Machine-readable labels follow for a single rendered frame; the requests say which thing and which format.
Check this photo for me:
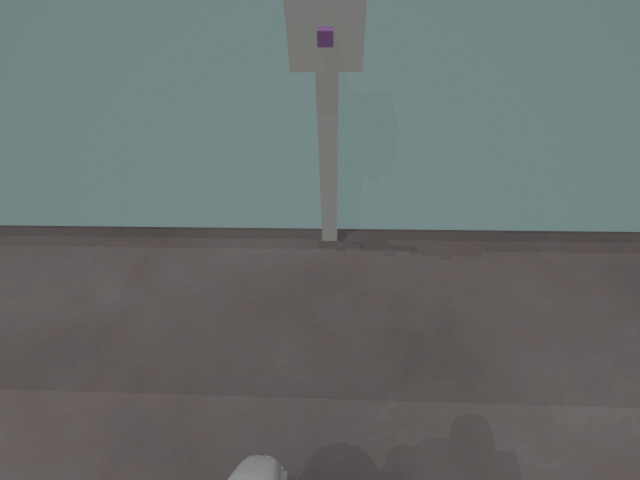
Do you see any panel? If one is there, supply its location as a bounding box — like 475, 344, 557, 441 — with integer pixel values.
283, 0, 367, 241

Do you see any button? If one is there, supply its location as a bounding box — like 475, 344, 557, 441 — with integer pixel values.
317, 27, 333, 47

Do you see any robot left thigh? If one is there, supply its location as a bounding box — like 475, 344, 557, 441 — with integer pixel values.
227, 455, 288, 480

